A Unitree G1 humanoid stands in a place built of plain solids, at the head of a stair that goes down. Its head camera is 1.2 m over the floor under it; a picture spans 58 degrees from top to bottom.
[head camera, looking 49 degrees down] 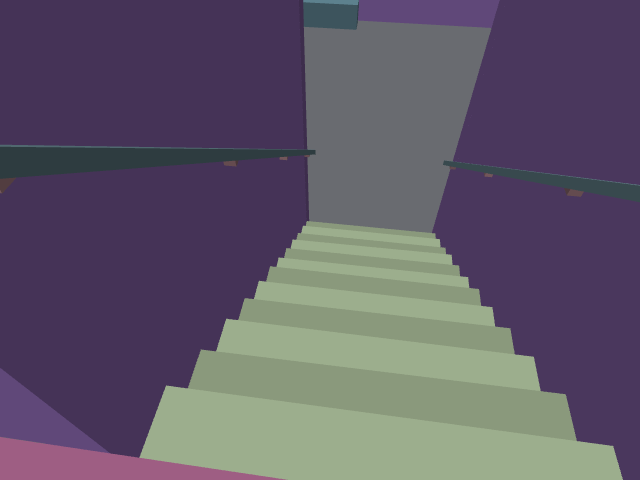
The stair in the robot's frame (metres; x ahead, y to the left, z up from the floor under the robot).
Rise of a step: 0.19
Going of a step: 0.25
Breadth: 1.40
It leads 8 degrees to the right of straight ahead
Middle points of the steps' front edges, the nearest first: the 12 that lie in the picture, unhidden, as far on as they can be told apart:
0.48 -0.19 -0.19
0.71 -0.22 -0.39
0.96 -0.25 -0.58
1.21 -0.28 -0.78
1.46 -0.32 -0.97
1.72 -0.35 -1.16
1.95 -0.38 -1.35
2.21 -0.42 -1.54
2.46 -0.45 -1.72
2.70 -0.48 -1.90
2.96 -0.52 -2.09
3.20 -0.55 -2.27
